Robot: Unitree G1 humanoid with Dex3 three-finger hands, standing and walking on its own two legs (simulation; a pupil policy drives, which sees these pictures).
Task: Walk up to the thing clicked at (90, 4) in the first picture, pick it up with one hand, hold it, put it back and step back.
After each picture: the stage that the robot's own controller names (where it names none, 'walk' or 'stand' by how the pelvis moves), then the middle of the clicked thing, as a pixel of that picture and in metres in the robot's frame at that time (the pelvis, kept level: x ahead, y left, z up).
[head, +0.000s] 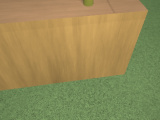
stand; out of the picture +1.06 -0.03 +0.07
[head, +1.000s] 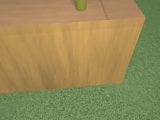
walk; out of the picture +0.97 +0.06 +0.09
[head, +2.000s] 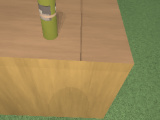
walk; (48, 12) +0.62 +0.20 +0.10
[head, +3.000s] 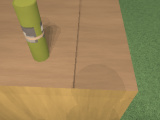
stand; (34, 33) +0.49 +0.20 +0.11
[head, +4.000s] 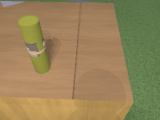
stand; (36, 48) +0.48 +0.21 +0.07
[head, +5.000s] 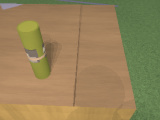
stand; (36, 53) +0.45 +0.20 +0.07
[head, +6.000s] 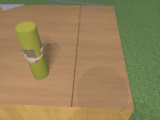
stand; (34, 53) +0.45 +0.21 +0.07
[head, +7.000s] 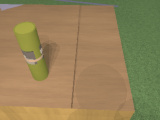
stand; (33, 55) +0.45 +0.21 +0.07
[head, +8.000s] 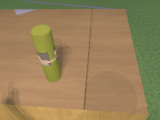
rise first; (48, 56) +0.44 +0.18 +0.07
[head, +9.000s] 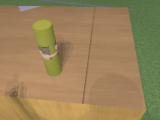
go down; (49, 51) +0.47 +0.18 +0.07
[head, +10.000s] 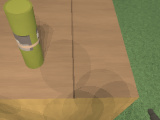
go down; (28, 39) +0.46 +0.16 +0.09
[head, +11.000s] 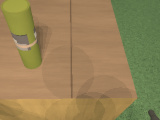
go down; (26, 39) +0.46 +0.17 +0.10
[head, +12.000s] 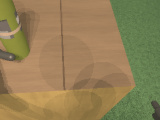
close in; (7, 26) +0.47 +0.19 +0.14
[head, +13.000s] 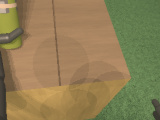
lift; (4, 5) +0.55 +0.18 +0.14
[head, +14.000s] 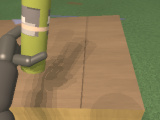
lift; (35, 27) +0.36 +0.14 +0.29
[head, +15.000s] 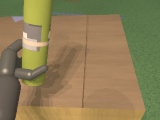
hold; (36, 41) +0.35 +0.15 +0.24
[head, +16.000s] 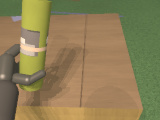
hold; (33, 46) +0.34 +0.15 +0.23
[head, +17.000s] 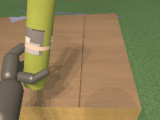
crouch; (38, 45) +0.35 +0.14 +0.23
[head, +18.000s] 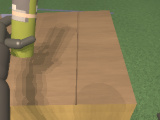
crouch; (24, 15) +0.45 +0.17 +0.27
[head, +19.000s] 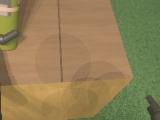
lower; (5, 6) +0.53 +0.18 +0.14
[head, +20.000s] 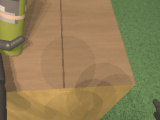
lower; (12, 14) +0.51 +0.17 +0.14
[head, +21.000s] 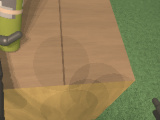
lower; (9, 9) +0.53 +0.17 +0.14
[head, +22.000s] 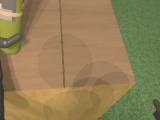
lower; (9, 11) +0.52 +0.18 +0.14
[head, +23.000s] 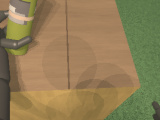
draw back; (21, 14) +0.51 +0.16 +0.14
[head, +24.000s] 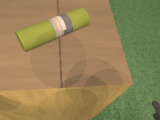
rise; (54, 28) +0.53 +0.05 +0.05
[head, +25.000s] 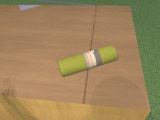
sink last; (87, 60) +0.49 +0.03 +0.01
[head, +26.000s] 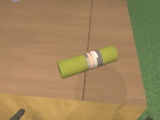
stand; (87, 61) +0.47 +0.01 -0.01
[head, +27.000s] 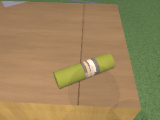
stand; (84, 69) +0.44 +0.01 -0.02
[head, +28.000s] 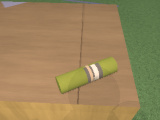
stand; (87, 74) +0.42 +0.00 -0.02
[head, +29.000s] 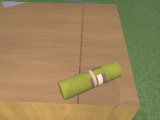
stand; (90, 79) +0.39 -0.01 -0.02
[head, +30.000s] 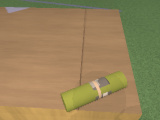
walk; (94, 90) +0.35 -0.02 -0.02
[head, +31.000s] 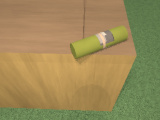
walk; (99, 41) +0.54 -0.04 +0.00
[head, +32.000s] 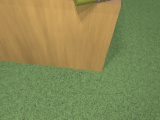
walk; out of the picture +0.88 -0.06 +0.00
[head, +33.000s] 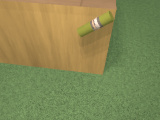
stand; (94, 24) +0.89 -0.05 -0.12
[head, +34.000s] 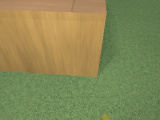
stand; out of the picture +0.41 -0.22 -0.75
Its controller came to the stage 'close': yes
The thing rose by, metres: 0.20
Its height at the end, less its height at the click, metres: -0.82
